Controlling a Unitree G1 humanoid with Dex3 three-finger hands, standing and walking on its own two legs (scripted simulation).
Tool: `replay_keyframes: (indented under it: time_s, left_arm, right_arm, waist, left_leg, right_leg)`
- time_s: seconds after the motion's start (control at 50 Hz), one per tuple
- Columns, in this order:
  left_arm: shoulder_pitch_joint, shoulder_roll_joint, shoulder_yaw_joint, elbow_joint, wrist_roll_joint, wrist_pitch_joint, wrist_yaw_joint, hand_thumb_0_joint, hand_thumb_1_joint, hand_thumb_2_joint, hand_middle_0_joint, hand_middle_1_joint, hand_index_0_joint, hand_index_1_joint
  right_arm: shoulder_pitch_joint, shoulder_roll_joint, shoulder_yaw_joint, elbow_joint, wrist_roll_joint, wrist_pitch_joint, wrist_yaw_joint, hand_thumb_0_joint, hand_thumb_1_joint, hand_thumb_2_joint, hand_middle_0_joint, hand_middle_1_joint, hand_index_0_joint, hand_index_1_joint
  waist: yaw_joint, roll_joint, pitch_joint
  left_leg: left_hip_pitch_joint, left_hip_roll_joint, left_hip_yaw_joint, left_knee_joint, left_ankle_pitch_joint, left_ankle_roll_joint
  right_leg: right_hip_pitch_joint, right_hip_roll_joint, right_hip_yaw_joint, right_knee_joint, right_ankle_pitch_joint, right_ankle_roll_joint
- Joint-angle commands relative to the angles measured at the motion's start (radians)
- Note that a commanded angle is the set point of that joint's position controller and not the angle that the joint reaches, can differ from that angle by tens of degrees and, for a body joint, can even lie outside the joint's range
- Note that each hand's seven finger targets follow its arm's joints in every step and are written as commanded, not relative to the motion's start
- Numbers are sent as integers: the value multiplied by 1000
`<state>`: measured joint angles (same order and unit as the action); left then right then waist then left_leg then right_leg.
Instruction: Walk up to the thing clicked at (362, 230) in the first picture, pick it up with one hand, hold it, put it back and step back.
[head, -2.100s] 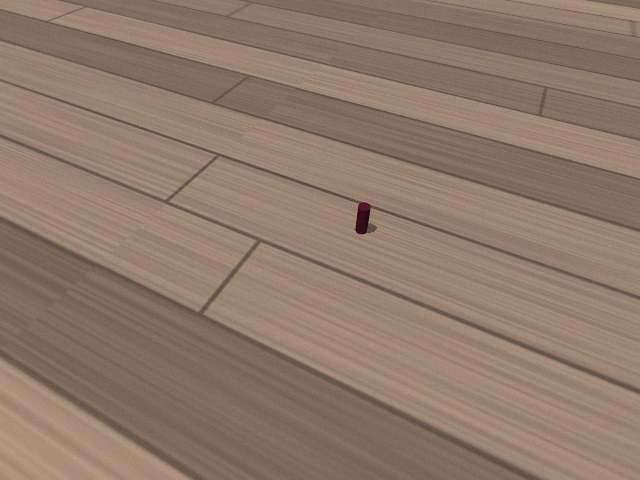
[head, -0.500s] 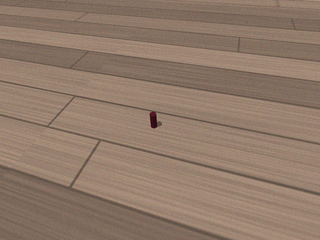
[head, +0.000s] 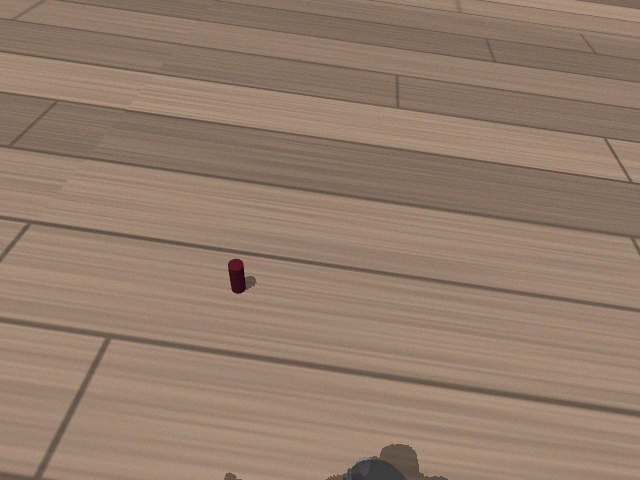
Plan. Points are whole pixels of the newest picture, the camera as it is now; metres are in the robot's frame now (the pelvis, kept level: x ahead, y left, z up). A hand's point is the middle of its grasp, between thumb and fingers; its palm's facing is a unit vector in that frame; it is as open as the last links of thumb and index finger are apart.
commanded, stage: walk up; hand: left
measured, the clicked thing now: (237, 276) +0.88 +0.21 -0.70
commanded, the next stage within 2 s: none
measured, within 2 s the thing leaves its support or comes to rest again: neither
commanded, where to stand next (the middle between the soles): +0.53 +0.01 m, yaw -1 degrees
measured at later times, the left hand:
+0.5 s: hand (142, 399) +0.27 +0.24 -0.12, palm faces -0.04 -0.92 -0.39, open 7.4 cm
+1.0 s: hand (139, 296) +0.45 +0.30 -0.14, palm faces -0.09 -0.93 -0.35, open 7.4 cm
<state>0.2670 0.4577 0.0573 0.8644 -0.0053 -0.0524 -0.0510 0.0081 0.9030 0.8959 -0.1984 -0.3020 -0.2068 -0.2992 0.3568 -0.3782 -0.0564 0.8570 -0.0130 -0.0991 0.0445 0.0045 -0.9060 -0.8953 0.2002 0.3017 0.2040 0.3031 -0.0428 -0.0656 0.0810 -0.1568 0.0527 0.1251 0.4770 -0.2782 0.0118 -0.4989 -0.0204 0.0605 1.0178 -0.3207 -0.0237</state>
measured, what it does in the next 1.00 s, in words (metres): walks ahead: right foot, then left foot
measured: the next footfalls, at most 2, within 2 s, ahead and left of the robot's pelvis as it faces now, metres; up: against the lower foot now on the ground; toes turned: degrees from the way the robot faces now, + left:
right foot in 0.18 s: +0.25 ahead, -0.15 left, +0.00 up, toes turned -4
left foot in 0.64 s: +0.40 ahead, +0.14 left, +0.00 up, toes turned +3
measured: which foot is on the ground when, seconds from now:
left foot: down 0.00-0.22, up 0.24-0.62, down 0.64-1.00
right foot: up 0.00-0.16, down 0.18-0.68, up 0.70-1.00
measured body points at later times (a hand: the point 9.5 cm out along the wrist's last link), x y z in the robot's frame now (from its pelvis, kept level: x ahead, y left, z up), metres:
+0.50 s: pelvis +0.20 -0.02 +0.00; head +0.22 -0.04 +0.45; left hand +0.27 +0.29 -0.10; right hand +0.27 -0.35 -0.12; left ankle +0.29 +0.13 -0.69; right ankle +0.21 -0.14 -0.74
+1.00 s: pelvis +0.38 +0.03 +0.00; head +0.40 +0.04 +0.45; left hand +0.46 +0.34 -0.12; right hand +0.40 -0.29 -0.10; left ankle +0.36 +0.13 -0.74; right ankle +0.47 -0.13 -0.70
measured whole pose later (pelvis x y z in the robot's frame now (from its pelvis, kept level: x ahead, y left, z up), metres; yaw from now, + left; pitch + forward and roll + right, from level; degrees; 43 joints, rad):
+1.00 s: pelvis +0.38 +0.03 +0.00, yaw -1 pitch -2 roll +1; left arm 0.29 0.42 0.05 0.88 0.01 -0.03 -0.05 0.01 0.90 0.90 -0.20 -0.30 -0.21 -0.30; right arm 0.38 -0.39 -0.05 0.83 -0.01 -0.08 0.04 0.01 -0.90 -0.90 0.20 0.30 0.21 0.30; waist -0.03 -0.04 0.09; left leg -0.13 0.00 0.08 0.45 -0.29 0.03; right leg -0.48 -0.09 0.00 0.78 -0.25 -0.01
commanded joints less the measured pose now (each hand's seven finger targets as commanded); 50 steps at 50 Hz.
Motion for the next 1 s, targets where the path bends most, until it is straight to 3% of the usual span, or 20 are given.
replay_keyframes:
  time_s: [0.0,0.1,0.16,0.18,0.2,0.22,0.24,0.3,0.34,0.5,0.6,0.62,0.64,0.66,0.68,0.7,0.74,0.76,0.9,0.98]
  left_arm:
    - [-34,126,33,-94,0,-16,-13,0,900,900,-200,-300,-200,-300]
    - [-71,113,42,-95,8,-19,-21,0,900,900,-200,-300,-200,-300]
    - [97,172,75,-30,9,-35,-3,0,900,900,-200,-300,-200,-300]
    - [181,229,100,-18,14,-44,10,0,900,900,-200,-300,-200,-300]
    - [192,302,111,-47,11,-52,20,0,900,900,-200,-300,-200,-300]
    - [168,321,108,-49,-1,-47,20,0,900,900,-200,-300,-200,-300]
    - [129,306,105,-61,-15,-45,25,0,900,900,-200,-300,-200,-300]
    - [34,221,75,-76,-20,-49,37,0,900,900,-200,-300,-200,-300]
    - [22,195,67,-82,-9,-57,34,0,900,900,-200,-300,-200,-300]
    - [54,228,79,-110,16,-66,27,0,900,900,-200,-300,-200,-300]
    - [1,220,65,-116,17,-53,27,0,900,900,-200,-300,-200,-300]
    - [33,173,48,-118,23,-51,28,0,900,900,-200,-300,-200,-300]
    - [110,88,21,-109,14,-47,25,0,900,900,-200,-300,-200,-300]
    - [149,68,16,-109,3,-40,28,0,900,900,-200,-300,-200,-300]
    - [113,186,44,-83,12,-31,47,0,900,900,-200,-300,-200,-300]
    - [74,206,41,-82,16,-29,51,0,900,900,-200,-300,-200,-300]
    - [99,190,43,-41,-1,-25,39,0,900,900,-200,-300,-200,-300]
    - [128,181,43,-28,-8,-19,31,0,900,900,-200,-300,-200,-300]
    - [19,144,43,-63,13,-8,3,0,900,900,-200,-300,-200,-300]
    - [-22,99,34,-71,17,-25,12,0,900,900,-200,-300,-200,-300]
  right_arm:
    - [14,-288,-76,-88,3,-13,-19,0,-900,-900,200,300,200,300]
    - [-1,-303,-82,-109,5,5,-18,0,-900,-900,200,300,200,300]
    - [14,-243,-56,-125,9,13,-19,0,-900,-900,200,300,200,300]
    - [78,-185,-35,-126,12,12,-17,0,-900,-900,200,300,200,300]
    - [129,-150,-18,-131,9,19,-13,0,-900,-900,200,300,200,300]
    - [74,-268,-49,-114,9,29,-23,0,-900,-900,200,300,200,300]
    - [43,-282,-53,-102,3,32,-31,0,-900,-900,200,300,200,300]
    - [54,-234,-46,-61,24,43,-21,0,-900,-900,200,300,200,300]
    - [64,-224,-48,-55,14,50,-5,0,-900,-900,200,300,200,300]
    - [-103,-211,-69,-103,-12,43,32,0,-900,-900,200,300,200,300]
    - [23,-233,-87,-50,-18,18,24,0,-900,-900,200,300,200,300]
    - [119,-268,-100,-19,-16,10,14,0,-900,-900,200,300,200,300]
    - [178,-333,-119,-15,-26,1,1,0,-900,-900,200,300,200,300]
    - [136,-380,-118,-57,-21,-6,-6,0,-900,-900,200,300,200,300]
    - [107,-388,-120,-66,13,-2,-4,0,-900,-900,200,300,200,300]
    - [80,-366,-113,-68,16,4,-8,0,-900,-900,200,300,200,300]
    - [-4,-289,-78,-88,13,-1,-18,0,-900,-900,200,300,200,300]
    - [-15,-280,-72,-87,15,-6,-19,0,-900,-900,200,300,200,300]
    - [29,-295,-79,-97,8,-3,-17,0,-900,-900,200,300,200,300]
    - [35,-269,-64,-98,8,12,-20,0,-900,-900,200,300,200,300]
  waist:
    - [3,230,2]
    - [13,206,-53]
    - [110,3,-147]
    - [141,-161,-217]
    - [123,-261,-231]
    - [141,-174,-180]
    - [130,-120,-126]
    - [55,-55,-10]
    - [41,-62,-1]
    - [85,-76,24]
    - [-17,2,-70]
    - [-64,132,-136]
    - [-76,373,-166]
    - [-33,406,-128]
    - [-32,288,-108]
    - [-15,221,-49]
    - [33,167,17]
    - [45,201,24]
    - [0,228,18]
    - [8,201,2]
  left_leg:
    - [91,200,-125,-172,436,204]
    - [32,205,-103,-88,323,170]
    - [-93,140,-63,240,288,119]
    - [-200,60,-21,485,135,86]
    - [-393,-48,-46,665,-258,46]
    - [-466,-38,-115,740,-284,37]
    - [-481,5,-163,764,-250,31]
    - [-381,41,-203,678,-102,33]
    - [-332,26,-174,632,-40,29]
    - [-314,70,-128,235,56,-18]
    - [22,9,-66,93,68,15]
    - [182,-6,-101,49,-6,40]
    - [268,145,-344,-97,-211,87]
    - [296,338,-742,-224,-237,162]
    - [238,400,-811,-212,-188,246]
    - [120,388,-735,-204,-96,254]
    - [-25,236,-417,-204,83,125]
    - [-45,203,-338,-208,120,116]
    - [14,197,-260,-239,100,219]
    - [7,180,-179,-94,532,202]
  right_leg:
    - [-84,-41,-48,-199,75,22]
    - [151,-25,-114,-410,196,-17]
    - [479,10,-91,-491,192,-44]
    - [608,-93,71,-569,40,-69]
    - [693,-348,494,-662,-39,-157]
    - [649,-401,664,-720,-50,-260]
    - [575,-399,623,-726,-11,-271]
    - [343,-253,259,-714,241,-158]
    - [270,-200,157,-729,282,-168]
    - [221,-221,93,-766,-82,-203]
    - [109,-199,36,-548,-27,-147]
    - [60,-143,-14,-319,101,-116]
    - [-63,-31,-111,-16,53,-58]
    - [-253,94,-79,114,-173,-21]
    - [-232,19,-3,188,-215,-36]
    - [-215,-19,30,206,-185,-37]
    - [-93,-45,76,107,-51,-27]
    - [-65,-51,36,77,-22,-22]
    - [-61,-77,-62,-190,60,30]
    - [60,-43,-111,-348,115,11]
